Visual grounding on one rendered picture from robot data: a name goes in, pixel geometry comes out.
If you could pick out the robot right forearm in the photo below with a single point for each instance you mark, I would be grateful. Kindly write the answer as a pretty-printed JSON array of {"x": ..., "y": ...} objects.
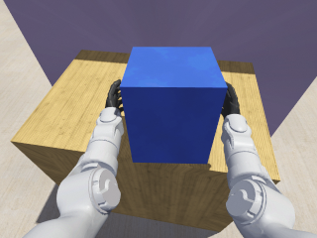
[{"x": 241, "y": 156}]

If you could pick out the robot left forearm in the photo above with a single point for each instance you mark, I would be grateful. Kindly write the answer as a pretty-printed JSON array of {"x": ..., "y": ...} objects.
[{"x": 104, "y": 145}]

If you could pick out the left robot hand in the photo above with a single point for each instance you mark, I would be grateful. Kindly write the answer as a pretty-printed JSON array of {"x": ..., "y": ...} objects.
[{"x": 113, "y": 96}]

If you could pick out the pedestal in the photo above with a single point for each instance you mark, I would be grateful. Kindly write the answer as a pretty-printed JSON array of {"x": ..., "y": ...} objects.
[{"x": 57, "y": 133}]

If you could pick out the robot right upper arm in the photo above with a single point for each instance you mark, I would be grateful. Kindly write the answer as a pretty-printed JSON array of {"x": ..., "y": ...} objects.
[{"x": 259, "y": 211}]

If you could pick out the carton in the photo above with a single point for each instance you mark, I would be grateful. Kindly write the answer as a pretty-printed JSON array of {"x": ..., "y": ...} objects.
[{"x": 172, "y": 99}]

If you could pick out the right robot hand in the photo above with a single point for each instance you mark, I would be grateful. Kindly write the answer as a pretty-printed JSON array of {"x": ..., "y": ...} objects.
[{"x": 231, "y": 104}]

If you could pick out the robot left upper arm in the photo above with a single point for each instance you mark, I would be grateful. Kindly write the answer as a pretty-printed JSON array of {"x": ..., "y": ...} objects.
[{"x": 84, "y": 201}]

